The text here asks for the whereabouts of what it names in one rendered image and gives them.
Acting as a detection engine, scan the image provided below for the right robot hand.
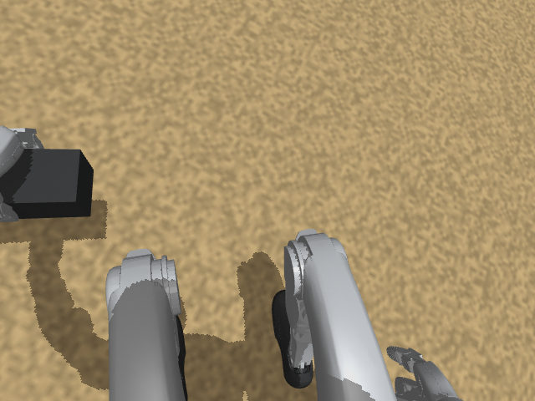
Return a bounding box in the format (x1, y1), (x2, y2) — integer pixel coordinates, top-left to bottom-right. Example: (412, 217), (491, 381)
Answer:
(386, 347), (458, 401)

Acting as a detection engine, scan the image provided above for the right robot foot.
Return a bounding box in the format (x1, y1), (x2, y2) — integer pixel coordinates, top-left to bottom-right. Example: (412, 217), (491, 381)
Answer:
(272, 290), (313, 388)

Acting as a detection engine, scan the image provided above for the left robot hand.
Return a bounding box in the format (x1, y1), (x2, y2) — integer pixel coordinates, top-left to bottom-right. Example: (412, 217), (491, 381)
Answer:
(0, 126), (44, 222)

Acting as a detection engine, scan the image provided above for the carton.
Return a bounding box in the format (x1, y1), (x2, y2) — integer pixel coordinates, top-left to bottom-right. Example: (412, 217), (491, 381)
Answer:
(0, 149), (94, 219)

